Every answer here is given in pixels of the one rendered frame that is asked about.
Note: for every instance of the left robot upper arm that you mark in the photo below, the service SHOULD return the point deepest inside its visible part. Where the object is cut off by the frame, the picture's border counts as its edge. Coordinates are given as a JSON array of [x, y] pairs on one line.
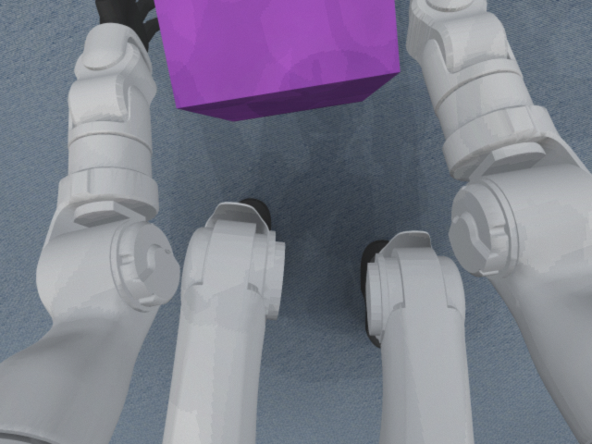
[[103, 287]]

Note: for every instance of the robot right forearm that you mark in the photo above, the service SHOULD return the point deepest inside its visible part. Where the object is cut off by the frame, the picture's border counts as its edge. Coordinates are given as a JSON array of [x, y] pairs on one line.
[[477, 90]]

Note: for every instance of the robot left forearm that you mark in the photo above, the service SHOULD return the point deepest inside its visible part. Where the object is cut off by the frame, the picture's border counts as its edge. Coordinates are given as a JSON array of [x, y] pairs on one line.
[[109, 135]]

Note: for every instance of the left robot hand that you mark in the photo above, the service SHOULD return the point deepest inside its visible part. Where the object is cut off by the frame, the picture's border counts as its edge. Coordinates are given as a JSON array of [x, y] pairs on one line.
[[132, 14]]

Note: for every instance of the carton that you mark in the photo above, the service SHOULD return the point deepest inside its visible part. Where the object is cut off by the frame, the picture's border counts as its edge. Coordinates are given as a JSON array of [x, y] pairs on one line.
[[244, 59]]

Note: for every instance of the right robot upper arm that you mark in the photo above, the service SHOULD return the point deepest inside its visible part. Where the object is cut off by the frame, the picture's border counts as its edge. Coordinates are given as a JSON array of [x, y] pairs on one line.
[[529, 232]]

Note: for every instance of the right robot thigh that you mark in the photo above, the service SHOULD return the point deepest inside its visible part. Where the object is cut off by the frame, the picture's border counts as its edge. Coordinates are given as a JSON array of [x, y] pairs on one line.
[[426, 393]]

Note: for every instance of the left robot foot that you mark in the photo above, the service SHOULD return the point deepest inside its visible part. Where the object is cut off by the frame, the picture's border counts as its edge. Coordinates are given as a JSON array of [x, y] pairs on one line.
[[261, 208]]

